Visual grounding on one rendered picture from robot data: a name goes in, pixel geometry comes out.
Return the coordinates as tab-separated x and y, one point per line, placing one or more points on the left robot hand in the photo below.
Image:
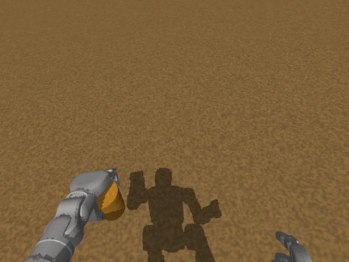
96	182

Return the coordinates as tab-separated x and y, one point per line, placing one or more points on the left robot arm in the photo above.
64	233

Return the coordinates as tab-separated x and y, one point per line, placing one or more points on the cup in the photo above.
111	203

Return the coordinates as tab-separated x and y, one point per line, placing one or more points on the right robot hand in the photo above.
298	253

